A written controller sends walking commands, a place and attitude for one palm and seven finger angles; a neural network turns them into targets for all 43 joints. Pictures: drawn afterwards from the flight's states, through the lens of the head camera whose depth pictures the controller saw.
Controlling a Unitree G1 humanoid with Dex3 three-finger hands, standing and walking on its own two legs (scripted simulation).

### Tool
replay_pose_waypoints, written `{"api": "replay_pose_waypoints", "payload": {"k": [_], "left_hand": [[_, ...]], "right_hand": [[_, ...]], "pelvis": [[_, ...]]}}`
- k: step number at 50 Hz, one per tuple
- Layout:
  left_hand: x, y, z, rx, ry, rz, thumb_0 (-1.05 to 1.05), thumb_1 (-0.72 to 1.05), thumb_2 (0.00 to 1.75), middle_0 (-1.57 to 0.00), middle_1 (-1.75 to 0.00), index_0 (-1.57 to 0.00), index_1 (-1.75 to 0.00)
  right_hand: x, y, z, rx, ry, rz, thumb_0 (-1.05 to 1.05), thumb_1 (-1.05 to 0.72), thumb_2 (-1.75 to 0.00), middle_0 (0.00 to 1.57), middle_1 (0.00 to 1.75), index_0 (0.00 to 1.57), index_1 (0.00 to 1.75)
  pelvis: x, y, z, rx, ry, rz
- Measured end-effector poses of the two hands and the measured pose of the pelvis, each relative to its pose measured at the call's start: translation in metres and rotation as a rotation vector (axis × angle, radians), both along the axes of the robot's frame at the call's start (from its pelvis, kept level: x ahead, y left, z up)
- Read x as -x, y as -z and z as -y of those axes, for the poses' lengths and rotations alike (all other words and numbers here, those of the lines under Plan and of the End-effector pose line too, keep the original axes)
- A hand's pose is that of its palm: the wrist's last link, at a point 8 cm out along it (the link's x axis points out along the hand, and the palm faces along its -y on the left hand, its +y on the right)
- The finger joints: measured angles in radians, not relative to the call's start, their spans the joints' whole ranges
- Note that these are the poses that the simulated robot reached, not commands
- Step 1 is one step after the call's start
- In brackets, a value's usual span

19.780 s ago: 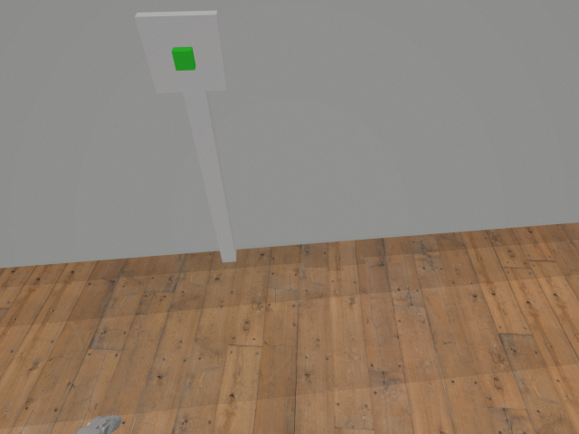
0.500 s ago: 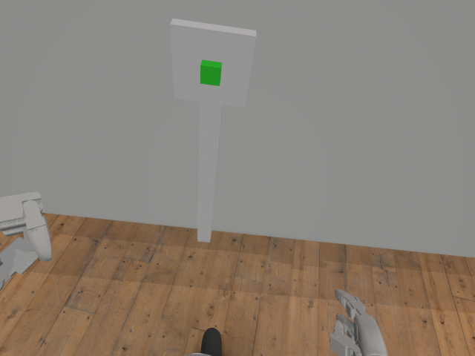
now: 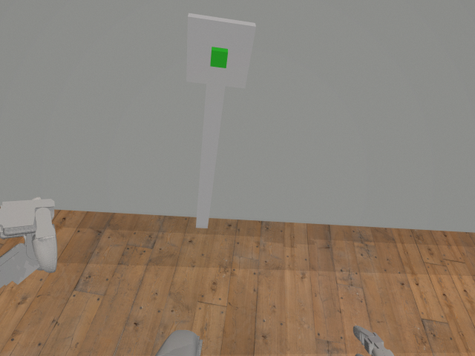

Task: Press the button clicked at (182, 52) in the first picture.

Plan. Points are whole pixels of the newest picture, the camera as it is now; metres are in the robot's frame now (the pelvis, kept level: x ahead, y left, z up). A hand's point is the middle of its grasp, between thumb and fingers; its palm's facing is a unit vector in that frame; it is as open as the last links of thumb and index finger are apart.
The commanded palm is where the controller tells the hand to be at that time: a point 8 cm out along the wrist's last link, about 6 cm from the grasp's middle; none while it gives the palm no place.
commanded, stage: stop stepping back and stand still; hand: left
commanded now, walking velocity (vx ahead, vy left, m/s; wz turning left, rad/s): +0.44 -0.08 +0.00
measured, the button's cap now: (219, 57) +0.83 +0.13 +0.14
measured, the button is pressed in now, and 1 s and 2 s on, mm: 0 0 0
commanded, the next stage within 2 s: none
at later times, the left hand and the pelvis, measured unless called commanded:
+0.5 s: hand out of the picture +0.07 +0.27 +0.19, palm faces +0.45 -0.74 -0.50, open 3.1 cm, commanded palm +0.02 +0.31 +0.20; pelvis -0.09 +0.02 +0.01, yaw +4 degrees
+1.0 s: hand out of the picture +0.13 +0.27 +0.18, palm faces +0.38 -0.76 -0.52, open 3.1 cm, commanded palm +0.08 +0.31 +0.20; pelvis -0.03 +0.03 +0.02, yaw +4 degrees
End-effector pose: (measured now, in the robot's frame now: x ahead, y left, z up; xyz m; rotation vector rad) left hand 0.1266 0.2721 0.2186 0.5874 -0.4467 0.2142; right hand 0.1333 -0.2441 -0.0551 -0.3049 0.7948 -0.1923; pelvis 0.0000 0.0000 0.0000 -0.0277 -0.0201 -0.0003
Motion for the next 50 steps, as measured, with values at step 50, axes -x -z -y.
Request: {"api": "replay_pose_waypoints", "payload": {"k": [50], "left_hand": [[0.033,0.012,-0.032,0.052,-0.226,-0.223,0.01,0.89,0.9,-1.31,-1.5,-1.31,-1.5]], "right_hand": [[0.012,0.023,-0.059,-0.165,-0.071,-0.035,0.01,-0.91,-0.9,0.2,0.3,0.2,0.3]], "pelvis": [[0.028,-0.02,-0.026,-0.048,-0.067,-0.034]]}}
